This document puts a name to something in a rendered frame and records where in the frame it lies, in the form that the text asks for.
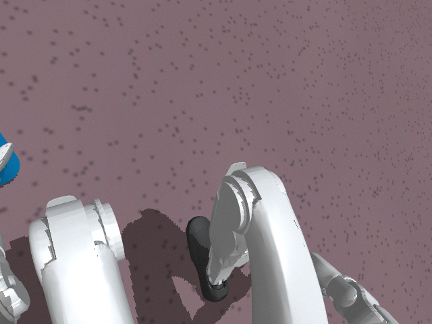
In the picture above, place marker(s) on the right robot foot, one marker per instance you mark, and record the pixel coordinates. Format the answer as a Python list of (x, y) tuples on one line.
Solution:
[(197, 233)]

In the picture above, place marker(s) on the bottle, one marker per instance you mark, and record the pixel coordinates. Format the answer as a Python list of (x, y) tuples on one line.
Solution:
[(12, 167)]

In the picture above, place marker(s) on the left robot hand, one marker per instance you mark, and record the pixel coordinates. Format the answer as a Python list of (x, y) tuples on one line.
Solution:
[(5, 154)]

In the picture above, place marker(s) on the right robot arm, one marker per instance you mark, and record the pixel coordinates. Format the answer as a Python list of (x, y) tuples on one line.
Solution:
[(355, 304)]

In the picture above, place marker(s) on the right robot hand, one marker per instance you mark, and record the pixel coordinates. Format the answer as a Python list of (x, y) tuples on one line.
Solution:
[(325, 272)]

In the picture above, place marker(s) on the left robot arm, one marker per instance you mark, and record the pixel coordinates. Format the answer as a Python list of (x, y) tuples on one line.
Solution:
[(14, 298)]

